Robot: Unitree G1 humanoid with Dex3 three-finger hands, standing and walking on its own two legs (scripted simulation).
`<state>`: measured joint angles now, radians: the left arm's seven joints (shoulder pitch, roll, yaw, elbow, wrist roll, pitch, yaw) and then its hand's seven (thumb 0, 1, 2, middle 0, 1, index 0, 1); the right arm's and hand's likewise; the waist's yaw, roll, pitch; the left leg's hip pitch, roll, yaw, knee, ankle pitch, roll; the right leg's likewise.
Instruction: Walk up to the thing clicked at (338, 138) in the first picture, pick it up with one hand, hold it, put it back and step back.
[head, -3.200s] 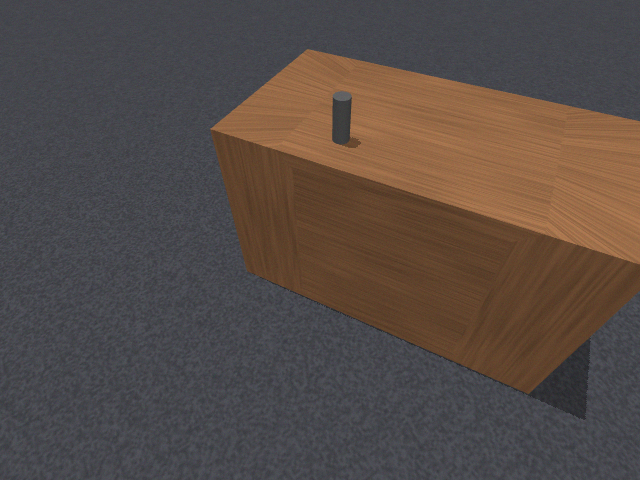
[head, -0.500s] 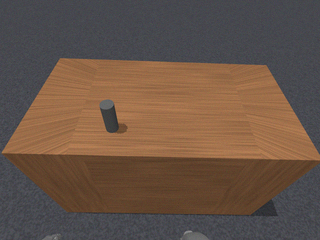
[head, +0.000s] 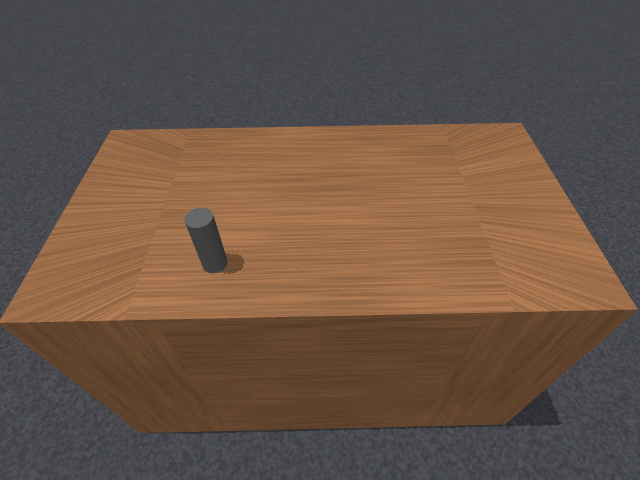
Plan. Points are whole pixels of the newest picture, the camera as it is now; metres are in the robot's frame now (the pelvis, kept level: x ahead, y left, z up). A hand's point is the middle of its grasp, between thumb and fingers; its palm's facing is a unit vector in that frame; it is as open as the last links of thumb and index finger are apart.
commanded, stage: walk up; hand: left
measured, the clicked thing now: (207, 242) +0.50 +0.22 -0.04
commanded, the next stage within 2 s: stand in 0.94 s
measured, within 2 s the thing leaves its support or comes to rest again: neither
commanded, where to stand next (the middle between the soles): +0.08 +0.00 m, yaw +2 degrees
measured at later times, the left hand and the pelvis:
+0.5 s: hand out of the picture +0.11 +0.26 -0.13, palm faces +0.02 -0.94 -0.33, open 7.4 cm; pelvis +0.01 +0.00 +0.02, yaw +1 degrees
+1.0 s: hand out of the picture +0.08 +0.26 -0.13, palm faces +0.03 -0.94 -0.34, open 7.4 cm; pelvis +0.02 +0.00 +0.02, yaw +2 degrees
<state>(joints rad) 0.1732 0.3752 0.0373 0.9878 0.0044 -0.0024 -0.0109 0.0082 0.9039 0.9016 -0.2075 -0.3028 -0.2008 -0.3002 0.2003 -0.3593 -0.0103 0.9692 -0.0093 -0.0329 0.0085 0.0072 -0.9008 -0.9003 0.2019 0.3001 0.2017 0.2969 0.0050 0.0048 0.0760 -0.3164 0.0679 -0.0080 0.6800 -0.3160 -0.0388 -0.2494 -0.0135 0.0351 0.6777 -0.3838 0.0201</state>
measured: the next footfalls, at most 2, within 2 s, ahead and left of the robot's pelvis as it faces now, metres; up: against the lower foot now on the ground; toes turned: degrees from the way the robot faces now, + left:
none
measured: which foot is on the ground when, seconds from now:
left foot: down 0.00-1.00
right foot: down 0.00-1.00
